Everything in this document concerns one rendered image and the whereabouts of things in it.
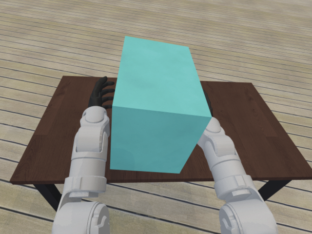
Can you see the robot right upper arm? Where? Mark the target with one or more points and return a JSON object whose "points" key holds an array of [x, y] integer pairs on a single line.
{"points": [[246, 217]]}

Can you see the robot left upper arm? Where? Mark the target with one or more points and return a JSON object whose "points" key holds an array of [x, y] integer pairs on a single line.
{"points": [[82, 218]]}

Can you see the carton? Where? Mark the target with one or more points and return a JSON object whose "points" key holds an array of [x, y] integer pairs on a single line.
{"points": [[159, 109]]}

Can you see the left robot hand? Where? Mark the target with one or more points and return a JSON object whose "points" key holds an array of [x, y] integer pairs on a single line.
{"points": [[96, 98]]}

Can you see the right robot hand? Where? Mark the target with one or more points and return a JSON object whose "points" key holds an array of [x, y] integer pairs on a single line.
{"points": [[209, 103]]}

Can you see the robot right forearm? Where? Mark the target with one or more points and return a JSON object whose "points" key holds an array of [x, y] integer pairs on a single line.
{"points": [[231, 182]]}

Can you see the table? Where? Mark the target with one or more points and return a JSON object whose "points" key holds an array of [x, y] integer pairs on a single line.
{"points": [[265, 149]]}

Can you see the robot left forearm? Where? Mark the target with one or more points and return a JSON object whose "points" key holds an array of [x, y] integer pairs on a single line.
{"points": [[87, 172]]}

